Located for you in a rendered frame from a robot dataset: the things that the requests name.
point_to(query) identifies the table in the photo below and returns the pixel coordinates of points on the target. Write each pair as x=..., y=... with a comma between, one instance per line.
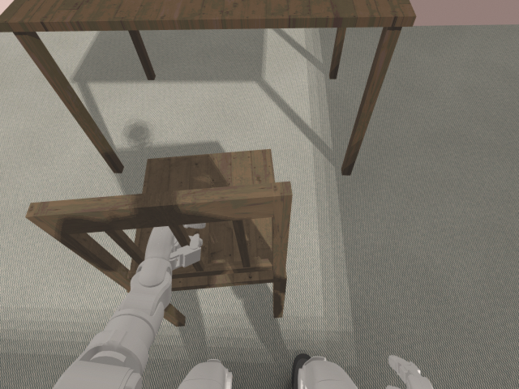
x=26, y=17

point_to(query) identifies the chair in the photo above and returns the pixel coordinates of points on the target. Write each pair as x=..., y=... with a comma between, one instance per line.
x=247, y=216

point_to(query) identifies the right robot hand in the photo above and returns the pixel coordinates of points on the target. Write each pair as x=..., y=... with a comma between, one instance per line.
x=409, y=374

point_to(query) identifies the robot left upper arm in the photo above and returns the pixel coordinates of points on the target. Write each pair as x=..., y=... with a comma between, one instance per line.
x=91, y=375

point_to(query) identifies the robot left thigh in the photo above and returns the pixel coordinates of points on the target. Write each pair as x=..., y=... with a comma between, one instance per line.
x=208, y=375

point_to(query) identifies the left robot hand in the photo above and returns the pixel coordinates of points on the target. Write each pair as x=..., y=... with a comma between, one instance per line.
x=163, y=244

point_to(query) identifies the robot left forearm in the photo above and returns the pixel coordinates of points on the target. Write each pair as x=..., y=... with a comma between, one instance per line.
x=133, y=327

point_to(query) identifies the right robot shin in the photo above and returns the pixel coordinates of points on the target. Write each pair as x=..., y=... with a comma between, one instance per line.
x=315, y=359

